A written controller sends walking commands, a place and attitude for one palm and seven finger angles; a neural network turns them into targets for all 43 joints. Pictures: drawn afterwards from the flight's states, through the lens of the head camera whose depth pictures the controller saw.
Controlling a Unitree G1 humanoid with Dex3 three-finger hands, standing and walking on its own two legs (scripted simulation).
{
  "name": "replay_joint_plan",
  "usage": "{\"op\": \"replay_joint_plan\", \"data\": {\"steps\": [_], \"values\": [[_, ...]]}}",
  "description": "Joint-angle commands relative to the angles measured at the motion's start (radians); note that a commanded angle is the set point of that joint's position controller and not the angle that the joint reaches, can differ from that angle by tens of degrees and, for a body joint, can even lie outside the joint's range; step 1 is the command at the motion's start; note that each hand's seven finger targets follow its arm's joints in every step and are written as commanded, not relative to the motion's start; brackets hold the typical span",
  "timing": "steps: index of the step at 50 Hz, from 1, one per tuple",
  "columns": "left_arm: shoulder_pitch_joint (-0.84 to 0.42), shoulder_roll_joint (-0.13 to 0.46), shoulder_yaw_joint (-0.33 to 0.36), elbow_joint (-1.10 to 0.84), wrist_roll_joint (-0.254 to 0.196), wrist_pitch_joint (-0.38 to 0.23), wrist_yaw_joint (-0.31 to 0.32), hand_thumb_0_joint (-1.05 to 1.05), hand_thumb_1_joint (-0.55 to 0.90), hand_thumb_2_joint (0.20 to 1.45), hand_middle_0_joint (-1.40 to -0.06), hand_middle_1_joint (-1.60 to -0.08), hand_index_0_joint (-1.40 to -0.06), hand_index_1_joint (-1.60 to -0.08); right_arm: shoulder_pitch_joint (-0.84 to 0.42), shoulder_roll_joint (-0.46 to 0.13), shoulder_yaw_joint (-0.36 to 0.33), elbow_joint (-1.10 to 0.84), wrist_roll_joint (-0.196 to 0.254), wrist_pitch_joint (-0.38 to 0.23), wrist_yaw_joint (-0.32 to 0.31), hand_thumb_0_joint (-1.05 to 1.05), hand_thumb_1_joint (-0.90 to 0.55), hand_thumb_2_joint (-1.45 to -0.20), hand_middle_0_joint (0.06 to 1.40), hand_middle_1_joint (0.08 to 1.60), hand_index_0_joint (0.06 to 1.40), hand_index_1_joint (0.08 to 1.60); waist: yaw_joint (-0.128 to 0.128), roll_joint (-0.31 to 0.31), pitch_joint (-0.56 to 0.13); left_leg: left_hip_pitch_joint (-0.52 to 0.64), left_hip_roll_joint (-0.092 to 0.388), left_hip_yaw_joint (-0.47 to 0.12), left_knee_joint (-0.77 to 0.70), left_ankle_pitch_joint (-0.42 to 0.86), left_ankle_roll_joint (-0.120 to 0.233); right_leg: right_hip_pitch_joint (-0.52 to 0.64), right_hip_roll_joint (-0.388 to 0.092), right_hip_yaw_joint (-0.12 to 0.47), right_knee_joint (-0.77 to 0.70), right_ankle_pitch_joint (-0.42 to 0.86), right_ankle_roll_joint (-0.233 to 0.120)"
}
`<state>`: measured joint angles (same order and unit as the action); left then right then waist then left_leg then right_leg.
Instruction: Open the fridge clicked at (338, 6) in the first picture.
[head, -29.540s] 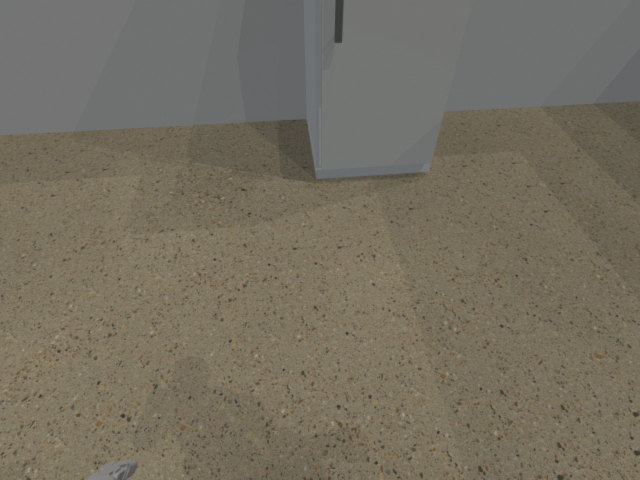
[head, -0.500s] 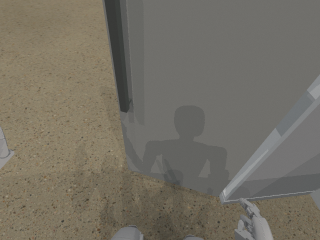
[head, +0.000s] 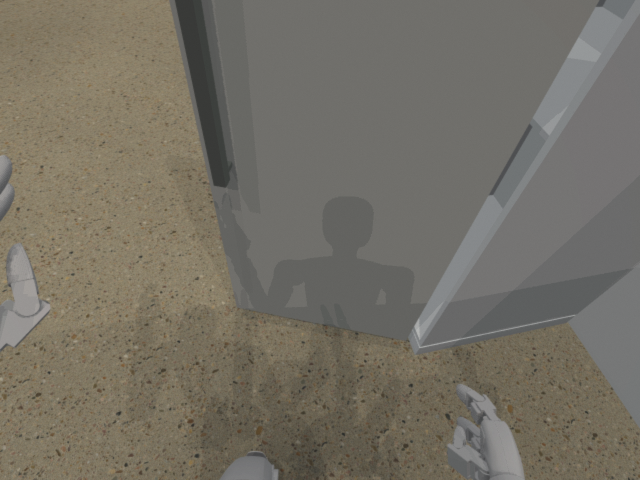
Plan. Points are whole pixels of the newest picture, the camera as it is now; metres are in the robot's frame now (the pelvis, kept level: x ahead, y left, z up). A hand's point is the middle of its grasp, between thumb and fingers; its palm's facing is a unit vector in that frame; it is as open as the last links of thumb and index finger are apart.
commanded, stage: stop stepping back and stand still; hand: left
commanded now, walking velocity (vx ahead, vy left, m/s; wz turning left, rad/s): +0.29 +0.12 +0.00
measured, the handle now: (205, 60) +0.64 +0.25 +0.17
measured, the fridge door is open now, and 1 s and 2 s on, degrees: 67 67 67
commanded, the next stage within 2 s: let the arm hang, fingers relaxed in 0.70 s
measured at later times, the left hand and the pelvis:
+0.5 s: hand out of the picture +0.11 +0.27 +0.18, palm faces +0.51 -0.77 -0.38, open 7.4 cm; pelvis -0.06 +0.00 +0.00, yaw +1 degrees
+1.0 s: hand out of the picture +0.09 +0.23 -0.08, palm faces +0.15 -0.92 -0.35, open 7.4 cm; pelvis -0.07 +0.00 -0.01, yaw +7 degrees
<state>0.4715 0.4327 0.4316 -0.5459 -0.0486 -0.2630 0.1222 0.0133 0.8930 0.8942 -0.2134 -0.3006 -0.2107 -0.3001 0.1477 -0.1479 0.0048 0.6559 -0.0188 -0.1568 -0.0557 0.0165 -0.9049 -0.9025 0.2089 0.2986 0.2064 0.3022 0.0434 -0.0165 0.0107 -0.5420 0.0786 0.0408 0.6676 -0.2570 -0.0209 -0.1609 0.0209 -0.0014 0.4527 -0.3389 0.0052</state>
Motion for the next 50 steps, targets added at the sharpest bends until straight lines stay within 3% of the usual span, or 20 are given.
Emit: {"op": "replay_joint_plan", "data": {"steps": [1,4,8,12,16,19,20,22,25,26,27,28,30,36,37,39,40,42,46,50], "values": [[0.052,0.201,0.157,-0.134,0.005,-0.003,0.034,0.000,0.900,0.900,-0.200,-0.300,-0.200,-0.300,-0.030,-0.133,-0.029,-0.195,0.025,-0.015,-0.025,0.000,-0.900,-0.900,0.200,0.300,0.200,0.300,-0.022,-0.183,-0.162,0.026,-0.043,-0.033,0.152,-0.125,0.013,0.056,-0.305,0.149,-0.022,0.708,-0.157],[0.056,0.162,0.129,-0.104,-0.002,0.015,0.044,0.000,0.900,0.900,-0.200,-0.300,-0.200,-0.300,-0.015,-0.161,-0.024,-0.180,0.018,-0.017,-0.043,0.000,-0.900,-0.900,0.200,0.300,0.200,0.300,-0.058,0.016,-0.161,0.294,-0.080,0.025,-0.247,0.210,0.029,-0.013,-0.177,0.047,0.075,0.599,-0.058],[0.084,0.178,0.119,-0.112,0.000,0.007,0.049,0.000,0.900,0.900,-0.200,-0.300,-0.200,-0.300,0.006,-0.213,-0.054,-0.207,0.036,-0.042,-0.038,0.000,-0.900,-0.900,0.200,0.300,0.200,0.300,-0.024,0.121,-0.191,0.458,0.089,-0.161,-0.248,0.571,0.097,-0.125,-0.022,0.004,0.091,0.129,0.010],[0.014,0.176,0.113,-0.168,0.015,-0.012,0.042,0.000,0.900,0.900,-0.200,-0.300,-0.200,-0.300,-0.018,-0.216,-0.044,-0.194,0.012,-0.044,-0.035,0.000,-0.900,-0.900,0.200,0.300,0.200,0.300,-0.039,0.200,-0.070,0.157,0.088,-0.204,-0.404,-0.022,0.094,0.041,-0.007,-0.035,0.048,0.035,0.007],[0.066,0.166,0.116,-0.134,0.018,-0.019,0.039,0.000,0.900,0.900,-0.200,-0.300,-0.200,-0.300,-0.016,-0.205,-0.059,-0.197,0.001,-0.033,-0.026,0.000,-0.900,-0.900,0.200,0.300,0.200,0.300,-0.048,0.111,-0.056,0.081,-0.035,-0.100,-0.288,-0.356,0.058,0.000,-0.052,0.046,-0.077,-0.209,-0.061],[0.032,0.175,0.117,-0.126,0.019,-0.020,0.045,0.000,0.900,0.900,-0.200,-0.300,-0.200,-0.300,0.008,-0.187,-0.068,-0.162,0.003,-0.008,-0.022,0.000,-0.900,-0.900,0.200,0.300,0.200,0.300,-0.038,-0.144,-0.003,0.048,-0.084,-0.024,0.256,-0.164,0.030,-0.187,-0.342,0.474,-0.285,-0.486,-0.228],[-0.021,0.171,0.111,-0.119,0.023,-0.023,0.051,0.000,0.900,0.900,-0.200,-0.300,-0.200,-0.300,0.013,-0.194,-0.067,-0.160,0.004,-0.008,-0.021,0.000,-0.900,-0.900,0.200,0.300,0.200,0.300,-0.040,-0.156,0.013,-0.026,-0.062,-0.046,0.337,-0.147,0.032,-0.142,-0.367,0.475,-0.272,-0.343,-0.245],[-0.101,0.151,0.090,-0.080,0.027,-0.026,0.054,0.000,0.900,0.900,-0.200,-0.300,-0.200,-0.300,0.034,-0.184,-0.053,-0.142,0.000,-0.018,-0.016,0.000,-0.900,-0.900,0.200,0.300,0.200,0.300,-0.058,-0.093,-0.015,0.013,-0.007,-0.074,0.203,-0.139,0.045,-0.097,-0.338,0.338,-0.166,-0.119,-0.213],[-0.167,0.109,0.023,0.009,0.038,-0.015,0.055,0.000,0.900,0.900,-0.200,-0.300,-0.200,-0.300,0.040,-0.177,-0.049,-0.129,0.005,-0.019,-0.039,0.000,-0.900,-0.900,0.200,0.300,0.200,0.300,-0.074,-0.011,0.019,0.375,-0.049,0.003,-0.102,-0.131,0.054,-0.364,-0.187,0.128,-0.066,-0.334,-0.110],[-0.188,0.101,0.013,-0.017,0.036,-0.016,0.055,0.000,0.900,0.900,-0.200,-0.300,-0.200,-0.300,0.041,-0.198,-0.052,-0.132,0.007,-0.027,-0.045,0.000,-0.900,-0.900,0.200,0.300,0.200,0.300,-0.077,0.111,0.025,0.397,-0.013,-0.093,-0.235,-0.244,0.078,-0.393,-0.121,0.090,0.068,-0.322,-0.081],[-0.213,0.095,0.010,-0.071,0.035,-0.025,0.058,0.000,0.900,0.900,-0.200,-0.300,-0.200,-0.300,0.034,-0.227,-0.055,-0.148,0.008,-0.037,-0.045,0.000,-0.900,-0.900,0.200,0.300,0.200,0.300,-0.071,0.334,0.033,0.398,0.144,-0.377,-0.405,-0.436,0.141,-0.453,-0.013,0.015,0.287,-0.254,-0.029],[-0.224,0.118,0.020,-0.103,0.043,-0.030,0.064,0.000,0.900,0.900,-0.200,-0.300,-0.200,-0.300,0.025,-0.204,-0.043,-0.169,0.016,-0.044,-0.044,0.000,-0.900,-0.900,0.200,0.300,0.200,0.300,-0.069,0.380,0.039,0.359,0.271,-0.553,-0.507,-0.478,0.209,-0.460,0.010,-0.031,0.494,-0.223,-0.009],[-0.205,0.167,0.072,-0.115,0.043,-0.036,0.058,0.000,0.900,0.900,-0.200,-0.300,-0.200,-0.300,0.017,-0.174,-0.042,-0.144,0.001,-0.060,-0.036,0.000,-0.900,-0.900,0.200,0.300,0.200,0.300,-0.060,0.187,0.010,0.231,0.241,-0.499,-0.510,-0.439,0.222,-0.355,-0.026,0.009,0.589,-0.166,-0.004],[0.014,0.158,0.100,-0.151,0.043,-0.007,0.052,0.000,0.900,0.900,-0.200,-0.300,-0.200,-0.300,0.003,-0.170,-0.030,-0.160,0.000,-0.061,-0.005,0.000,-0.900,-0.900,0.200,0.300,0.200,0.300,-0.032,0.192,-0.051,0.039,0.098,-0.138,-0.349,-0.344,0.104,0.091,-0.008,-0.077,0.059,-0.025,-0.015],[0.035,0.165,0.114,-0.132,0.043,-0.005,0.052,0.000,0.900,0.900,-0.200,-0.300,-0.200,-0.300,0.010,-0.169,-0.033,-0.166,-0.002,-0.050,-0.004,0.000,-0.900,-0.900,0.200,0.300,0.200,0.300,-0.035,0.126,-0.049,0.002,0.046,-0.082,-0.240,-0.314,0.078,0.114,-0.043,-0.001,-0.024,-0.039,-0.039],[0.027,0.193,0.136,-0.095,0.027,0.012,0.048,0.000,0.900,0.900,-0.200,-0.300,-0.200,-0.300,0.005,-0.152,-0.035,-0.171,-0.001,-0.026,-0.001,0.000,-0.900,-0.900,0.200,0.300,0.200,0.300,-0.035,-0.170,-0.031,-0.042,-0.073,0.010,0.164,-0.201,0.028,-0.006,-0.325,0.458,-0.253,-0.187,-0.173],[-0.041,0.025,-0.260,0.647,0.119,0.188,-0.082,0.000,0.900,0.900,-0.200,-0.300,-0.200,-0.300,-0.066,-0.291,-0.079,0.014,0.008,-0.014,0.077,0.000,-0.900,-0.900,0.200,0.300,0.200,0.300,-0.063,-0.108,0.026,-0.136,0.039,-0.055,0.306,-0.289,0.026,-0.084,-0.484,0.298,-0.096,0.429,-0.200],[-0.057,-0.041,-0.265,0.667,0.096,0.248,-0.113,0.000,0.900,0.900,-0.200,-0.300,-0.200,-0.300,0.056,-0.193,-0.068,0.016,0.018,0.075,0.066,0.000,-0.900,-0.900,0.200,0.300,0.200,0.300,-0.069,-0.079,-0.061,-0.004,0.007,-0.054,0.327,-0.309,0.002,-0.103,-0.351,0.198,-0.015,0.426,-0.196],[-0.172,-0.063,-0.334,0.820,0.080,0.259,-0.101,0.000,0.900,0.900,-0.200,-0.300,-0.200,-0.300,0.098,-0.157,-0.039,-0.002,0.005,0.146,0.063,0.000,-0.900,-0.900,0.200,0.300,0.200,0.300,-0.068,-0.268,-0.071,0.062,-0.058,0.041,0.163,-0.187,0.001,0.003,-0.282,0.033,0.062,0.766,-0.187],[-0.235,-0.039,-0.354,1.056,0.080,0.269,-0.103,0.000,0.900,0.900,-0.200,-0.300,-0.200,-0.300,0.127,-0.164,-0.046,0.077,-0.016,0.178,0.058,0.000,-0.900,-0.900,0.200,0.300,0.200,0.300,-0.086,-0.230,-0.016,0.269,-0.063,0.037,-0.065,-0.017,0.012,-0.108,-0.239,0.014,-0.009,0.411,-0.113]]}}
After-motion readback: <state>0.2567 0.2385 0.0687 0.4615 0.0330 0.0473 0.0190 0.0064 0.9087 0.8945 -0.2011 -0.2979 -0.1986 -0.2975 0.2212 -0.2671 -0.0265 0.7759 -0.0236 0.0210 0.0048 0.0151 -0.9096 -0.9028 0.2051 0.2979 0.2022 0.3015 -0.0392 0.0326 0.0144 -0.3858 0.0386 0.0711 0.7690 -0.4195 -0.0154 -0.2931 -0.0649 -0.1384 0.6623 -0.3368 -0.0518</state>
